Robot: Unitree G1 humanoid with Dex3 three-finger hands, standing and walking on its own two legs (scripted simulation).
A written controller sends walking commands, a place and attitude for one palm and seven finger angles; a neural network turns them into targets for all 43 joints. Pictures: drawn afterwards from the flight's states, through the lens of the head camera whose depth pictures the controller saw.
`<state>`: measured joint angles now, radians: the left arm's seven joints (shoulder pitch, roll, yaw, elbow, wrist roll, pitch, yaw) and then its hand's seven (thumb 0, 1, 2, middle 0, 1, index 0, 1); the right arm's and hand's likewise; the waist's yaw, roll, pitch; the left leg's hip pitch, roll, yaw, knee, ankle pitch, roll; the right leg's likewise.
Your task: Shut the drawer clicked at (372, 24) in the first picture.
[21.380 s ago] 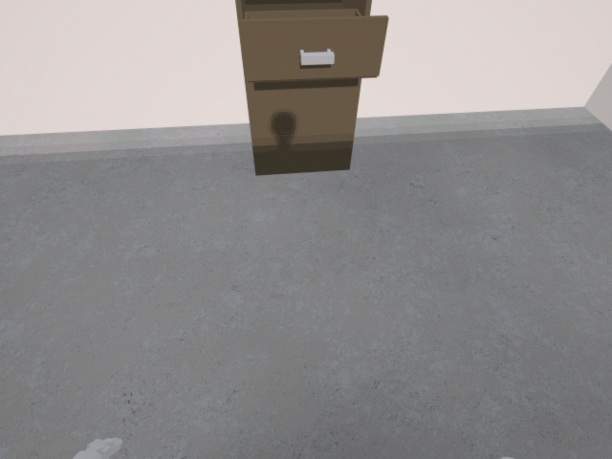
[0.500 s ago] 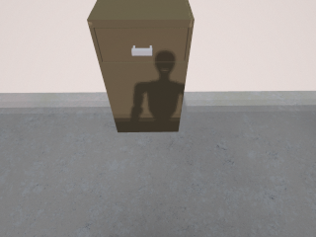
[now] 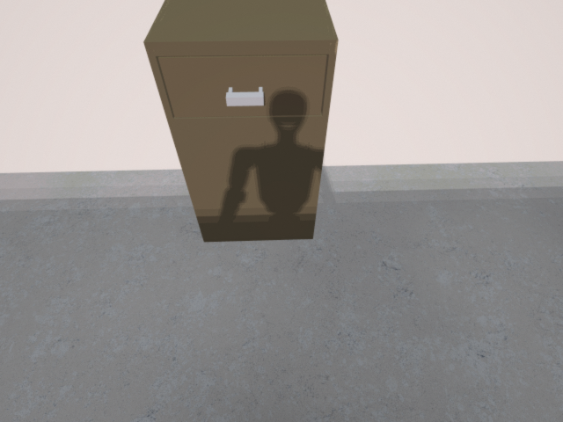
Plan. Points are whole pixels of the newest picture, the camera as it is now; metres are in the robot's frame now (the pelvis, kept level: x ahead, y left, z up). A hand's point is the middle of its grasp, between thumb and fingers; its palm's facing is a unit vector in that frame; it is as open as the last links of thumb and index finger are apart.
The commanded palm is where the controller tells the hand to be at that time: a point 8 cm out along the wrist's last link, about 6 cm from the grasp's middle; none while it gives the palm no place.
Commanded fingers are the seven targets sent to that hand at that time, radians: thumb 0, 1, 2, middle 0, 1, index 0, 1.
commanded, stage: look to check the result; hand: left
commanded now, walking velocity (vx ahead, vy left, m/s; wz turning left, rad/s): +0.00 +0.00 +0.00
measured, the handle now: (245, 94) +0.91 +0.14 -0.04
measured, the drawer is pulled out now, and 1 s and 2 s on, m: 0.00 0.00 0.00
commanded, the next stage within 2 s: stand and wait in 0.44 s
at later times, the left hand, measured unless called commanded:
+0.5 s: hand out of the picture +0.09 +0.22 -0.16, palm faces -0.01 -0.95 -0.30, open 7.4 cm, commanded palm none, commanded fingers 0.00 0.90 0.90 -0.20 -0.30 -0.20 -0.30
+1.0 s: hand out of the picture +0.11 +0.23 -0.16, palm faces -0.02 -0.95 -0.31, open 7.4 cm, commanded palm none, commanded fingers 0.00 0.90 0.90 -0.20 -0.30 -0.20 -0.30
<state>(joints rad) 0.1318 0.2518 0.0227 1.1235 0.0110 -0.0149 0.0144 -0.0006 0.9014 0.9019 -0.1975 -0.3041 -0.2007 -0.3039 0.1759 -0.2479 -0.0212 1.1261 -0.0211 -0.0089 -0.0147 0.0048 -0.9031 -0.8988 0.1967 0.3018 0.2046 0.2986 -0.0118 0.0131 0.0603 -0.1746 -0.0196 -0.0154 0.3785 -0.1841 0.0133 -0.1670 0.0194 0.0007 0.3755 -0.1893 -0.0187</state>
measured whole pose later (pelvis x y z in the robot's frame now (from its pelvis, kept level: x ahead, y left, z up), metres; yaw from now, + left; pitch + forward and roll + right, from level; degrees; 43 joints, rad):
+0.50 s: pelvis +0.02 +0.00 +0.00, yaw +0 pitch -1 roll +0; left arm 0.11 0.27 0.02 1.13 0.01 -0.02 0.01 0.00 0.90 0.90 -0.20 -0.30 -0.20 -0.30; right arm 0.12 -0.28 -0.01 1.13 -0.02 -0.01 -0.01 0.01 -0.90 -0.90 0.20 0.30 0.21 0.30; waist -0.01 0.01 0.06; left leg -0.12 -0.02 -0.01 0.33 -0.19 0.01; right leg -0.12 0.02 0.01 0.33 -0.20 -0.02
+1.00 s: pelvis +0.03 -0.01 +0.00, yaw +0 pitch -1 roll +0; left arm 0.11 0.30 0.02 1.13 0.01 -0.02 0.01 0.00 0.90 0.90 -0.20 -0.30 -0.20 -0.30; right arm 0.13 -0.30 -0.01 1.13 -0.02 -0.01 -0.01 0.01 -0.90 -0.90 0.20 0.30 0.21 0.30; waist -0.01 0.01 0.05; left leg -0.10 -0.01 -0.01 0.31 -0.20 0.01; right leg -0.09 0.03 0.01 0.31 -0.20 -0.03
